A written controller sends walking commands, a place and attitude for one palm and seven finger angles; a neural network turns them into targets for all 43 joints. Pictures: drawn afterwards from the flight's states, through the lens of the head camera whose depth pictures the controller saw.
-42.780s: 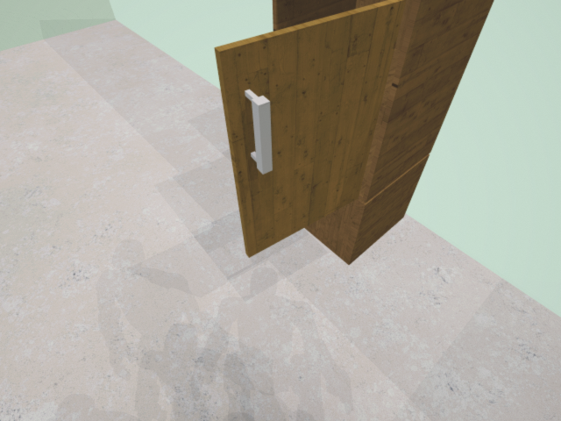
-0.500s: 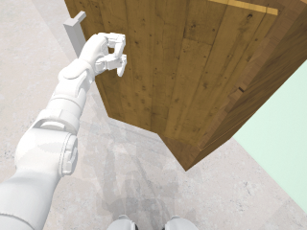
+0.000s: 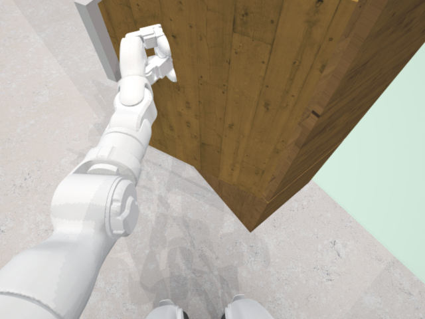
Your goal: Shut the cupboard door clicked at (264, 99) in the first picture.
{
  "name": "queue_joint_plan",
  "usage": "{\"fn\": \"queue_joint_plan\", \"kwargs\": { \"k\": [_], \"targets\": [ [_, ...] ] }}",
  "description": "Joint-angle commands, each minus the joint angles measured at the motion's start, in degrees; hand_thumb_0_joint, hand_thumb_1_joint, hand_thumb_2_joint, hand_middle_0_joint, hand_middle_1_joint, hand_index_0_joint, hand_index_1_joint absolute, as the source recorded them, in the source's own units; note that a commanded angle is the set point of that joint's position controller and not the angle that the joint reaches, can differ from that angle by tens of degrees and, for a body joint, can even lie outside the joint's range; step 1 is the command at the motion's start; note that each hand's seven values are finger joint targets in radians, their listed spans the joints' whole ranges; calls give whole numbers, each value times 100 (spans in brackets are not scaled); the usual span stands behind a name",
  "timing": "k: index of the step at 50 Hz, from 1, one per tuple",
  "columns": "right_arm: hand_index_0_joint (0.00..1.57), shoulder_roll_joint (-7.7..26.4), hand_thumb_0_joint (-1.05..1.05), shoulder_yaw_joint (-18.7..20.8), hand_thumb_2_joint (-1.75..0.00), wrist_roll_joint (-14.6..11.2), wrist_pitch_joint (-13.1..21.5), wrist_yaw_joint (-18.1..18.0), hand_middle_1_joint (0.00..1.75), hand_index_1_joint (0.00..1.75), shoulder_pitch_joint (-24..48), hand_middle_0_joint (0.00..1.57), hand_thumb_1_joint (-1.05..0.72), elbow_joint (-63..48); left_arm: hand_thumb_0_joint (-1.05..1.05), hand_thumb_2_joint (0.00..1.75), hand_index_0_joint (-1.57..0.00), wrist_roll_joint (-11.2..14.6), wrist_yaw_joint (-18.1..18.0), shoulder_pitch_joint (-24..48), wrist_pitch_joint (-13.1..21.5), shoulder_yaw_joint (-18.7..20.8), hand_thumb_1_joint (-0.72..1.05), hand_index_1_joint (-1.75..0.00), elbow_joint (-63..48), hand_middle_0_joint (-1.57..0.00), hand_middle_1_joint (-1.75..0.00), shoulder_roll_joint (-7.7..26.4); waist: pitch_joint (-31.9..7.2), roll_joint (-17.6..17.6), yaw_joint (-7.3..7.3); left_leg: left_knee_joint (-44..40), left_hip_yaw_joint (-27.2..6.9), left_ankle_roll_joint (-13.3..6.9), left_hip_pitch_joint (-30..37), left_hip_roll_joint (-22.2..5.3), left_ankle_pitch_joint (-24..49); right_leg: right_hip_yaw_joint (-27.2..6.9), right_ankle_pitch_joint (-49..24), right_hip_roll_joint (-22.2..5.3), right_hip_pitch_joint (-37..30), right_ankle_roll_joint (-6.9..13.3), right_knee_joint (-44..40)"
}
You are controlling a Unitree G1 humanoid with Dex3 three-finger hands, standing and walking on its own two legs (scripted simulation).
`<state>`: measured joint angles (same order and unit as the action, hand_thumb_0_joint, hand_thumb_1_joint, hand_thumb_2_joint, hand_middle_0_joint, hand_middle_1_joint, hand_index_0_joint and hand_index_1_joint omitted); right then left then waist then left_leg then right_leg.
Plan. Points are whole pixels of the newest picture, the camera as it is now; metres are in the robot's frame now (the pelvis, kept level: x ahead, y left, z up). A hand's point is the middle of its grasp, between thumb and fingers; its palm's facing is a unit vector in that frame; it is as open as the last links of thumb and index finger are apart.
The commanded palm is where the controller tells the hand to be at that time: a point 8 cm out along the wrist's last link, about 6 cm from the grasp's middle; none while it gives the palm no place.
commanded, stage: pull the fist back off the door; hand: left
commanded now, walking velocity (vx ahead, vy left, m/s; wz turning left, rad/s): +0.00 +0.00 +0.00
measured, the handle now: (109, 38) +0.62 +0.12 +0.14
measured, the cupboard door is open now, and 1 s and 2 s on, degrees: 24 24 24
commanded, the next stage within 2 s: draw the hand back to the body in 0.64 s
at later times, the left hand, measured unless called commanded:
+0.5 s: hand (160, 114) +0.44 +0.04 +0.13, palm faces -0.10 -1.00 +0.00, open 3.1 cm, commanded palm +0.42 +0.09 +0.14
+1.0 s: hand (126, 121) +0.40 +0.08 +0.16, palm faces -0.07 -1.00 -0.06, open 3.1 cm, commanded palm +0.36 +0.13 +0.16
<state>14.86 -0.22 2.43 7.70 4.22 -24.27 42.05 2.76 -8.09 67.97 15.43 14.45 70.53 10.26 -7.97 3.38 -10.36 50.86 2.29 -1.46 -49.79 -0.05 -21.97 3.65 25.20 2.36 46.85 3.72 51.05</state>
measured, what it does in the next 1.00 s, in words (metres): stands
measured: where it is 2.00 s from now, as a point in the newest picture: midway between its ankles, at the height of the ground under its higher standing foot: outside the picture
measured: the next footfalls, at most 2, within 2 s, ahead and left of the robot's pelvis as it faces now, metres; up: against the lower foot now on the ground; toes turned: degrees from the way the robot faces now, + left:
none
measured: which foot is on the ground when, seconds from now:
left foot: down 0.00-1.00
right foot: down 0.00-1.00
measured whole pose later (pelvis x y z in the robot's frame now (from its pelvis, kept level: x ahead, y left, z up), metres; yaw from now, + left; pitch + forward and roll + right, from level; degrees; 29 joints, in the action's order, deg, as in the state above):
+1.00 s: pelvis +0.00 +0.01 +0.03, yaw -3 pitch +7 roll +1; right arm 14.4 -0.1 -2.4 1.1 2.3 -23.1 38.0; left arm 6.4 -0.5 25.8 16.5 4.5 33.9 7.0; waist -5.9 3.2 -2.5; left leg 38.5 5.3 -2.0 -26.0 0.2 -19.0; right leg -0.1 21.8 2.6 24.9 2.8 40.3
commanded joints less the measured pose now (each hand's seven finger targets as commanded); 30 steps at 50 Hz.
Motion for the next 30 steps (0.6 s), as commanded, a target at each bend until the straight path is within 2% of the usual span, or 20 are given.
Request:
{"fn": "queue_joint_plan", "kwargs": {
  "k": [1,2,3,5,7,8,9,12,13,14,15,16,17,18,19,21,23,24,27,30],
  "targets": [
    [20,950,0,409,-90,47,-180,122,30,30,-1139,20,-90,-395,0,90,-130,-613,-30,2317,813,97,90,-150,-1294,-130,-150,1487,-3058,-359,59,-210,-421,-101,2325,110,2504,-456,-3269,8,-1515,-386,-599],
    [20,953,0,418,-90,-2,-261,105,30,30,-1102,20,-90,-479,0,90,-130,-572,92,2196,749,57,90,-150,-1325,-130,-150,1495,-2970,-487,102,-320,-343,-114,2281,125,2362,-510,-3423,13,-1766,-425,-719],
    [20,940,0,428,-90,-66,-324,82,30,30,-1041,20,-90,-585,0,90,-130,-430,217,2041,638,1,90,-150,-1402,-130,-150,1356,-2944,-654,139,-417,-254,-137,2213,161,2192,-579,-3598,17,-2091,-491,-856],
    [20,932,0,419,-90,-178,-421,-19,30,30,-910,20,-90,-690,0,90,-130,-78,415,2057,444,114,90,-150,-1580,-130,-150,1381,-2764,-969,188,-633,-157,-150,2059,180,1809,-664,-3642,7,-2580,-568,-1115],
    [20,891,0,382,-90,-267,-430,-106,30,30,-742,20,-90,-769,0,90,-130,279,550,1997,414,209,90,-150,-1957,-130,-150,1313,-2702,-995,301,-775,-97,-156,2144,211,1767,-716,-3896,-11,-2932,-609,-1253],
    [20,870,0,378,-90,-282,-417,-143,30,30,-680,20,-90,-774,0,90,-130,387,578,1802,432,315,90,-150,-2016,-130,-150,1333,-2514,-1075,349,-810,-63,-166,2108,218,1653,-749,-3920,-21,-3003,-643,-1350],
    [20,842,0,351,-90,-297,-386,-154,30,30,-644,20,-90,-793,0,90,-130,426,612,1821,539,191,90,-150,-2318,-130,-150,1222,-2445,-1079,332,-862,-65,-179,2133,223,1632,-783,-4020,-55,-3065,-690,-1378],
    [20,750,0,349,-90,-300,-306,-148,30,30,-543,20,-90,-759,0,90,-130,264,609,1013,825,-100,90,-150,-2491,-130,-150,928,-2074,-733,469,-922,-63,-185,2500,201,1758,-641,-3718,-26,-2670,-588,-1366],
    [20,727,0,350,-90,-282,-301,-117,30,30,-511,20,-90,-746,0,90,-130,188,634,653,813,-390,90,-150,-2362,-130,-150,627,-1815,-658,435,-928,-49,-193,2544,191,1686,-620,-3554,-12,-2445,-596,-1397],
    [20,748,0,367,-90,-304,-317,-97,30,30,-531,20,-90,-712,0,90,-130,125,638,436,790,-381,90,-150,-2240,-130,-150,664,-1681,-747,446,-954,-57,-185,2505,180,1585,-621,-3393,-47,-2350,-623,-1436],
    [20,743,0,378,-90,-310,-341,-69,30,30,-466,20,-90,-742,0,90,-130,107,668,61,684,-559,90,-150,-2123,-130,-150,431,-1540,-676,472,-983,-29,-187,2519,190,1494,-643,-3313,-57,-2286,-652,-1490],
    [20,777,0,401,-90,-344,-394,-66,30,30,-465,20,-90,-737,0,90,-130,114,696,-219,548,-622,90,-150,-1951,-130,-150,358,-1416,-823,465,-1020,-32,-191,2530,194,1436,-613,-3183,-63,-2279,-664,-1543],
    [20,769,0,376,-90,-406,-415,-61,30,30,-338,20,-90,-784,0,90,-130,162,736,-138,418,-800,90,-150,-1906,-130,-150,165,-1205,-848,404,-1064,-5,-195,2472,201,1244,-669,-2988,-110,-2143,-715,-1668],
    [20,788,0,398,-90,-412,-453,-85,30,30,-298,20,-90,-781,0,90,-130,230,737,-48,302,-785,90,-150,-1940,-130,-150,199,-1194,-967,400,-1089,-21,-189,2508,189,1160,-659,-2770,-109,-2176,-698,-1727],
    [20,780,0,387,-90,-451,-455,-96,30,30,-181,20,-90,-854,0,90,-130,319,765,83,226,-953,90,-150,-2117,-130,-150,9,-1117,-871,380,-1124,-14,-192,2562,205,1061,-689,-2585,-125,-2101,-693,-1825],
    [20,796,0,384,-90,-461,-465,-181,30,30,-26,20,-90,-859,0,90,-130,492,695,507,236,-895,90,-150,-2505,-130,-150,146,-1086,-885,337,-1183,-57,-195,2708,188,901,-684,-2152,-126,-2118,-628,-1943],
    [20,713,0,351,-90,-460,-354,-232,30,30,212,20,-90,-929,0,90,-130,573,592,1087,523,-1103,90,-150,-3318,-130,-150,-32,-1429,-481,353,-1187,-102,-181,3083,200,1006,-626,-2172,-95,-2150,-508,-1838],
    [20,712,0,351,-90,-455,-288,-260,30,30,269,20,-90,-908,0,90,-130,557,510,1358,720,-1051,90,-150,-3727,-130,-150,71,-1788,-353,365,-1169,-166,-157,3367,177,1209,-535,-2303,-73,-2177,-404,-1699],
    [20,660,0,345,-90,-422,-161,-275,30,30,386,20,-90,-852,0,90,-130,453,334,1065,1081,-1141,90,-150,-4240,-130,-150,40,-2286,-220,434,-1113,-269,-110,3833,114,1621,-426,-2513,-29,-2114,-342,-1431],
    [20,650,0,325,-90,-400,-173,-250,30,30,368,20,-90,-715,0,90,-130,239,265,604,851,-1441,90,-150,-3415,-130,-150,-238,-1649,-503,304,-1152,-283,-87,3586,63,1414,-349,-2234,-25,-1738,-375,-1444]
  ]
}}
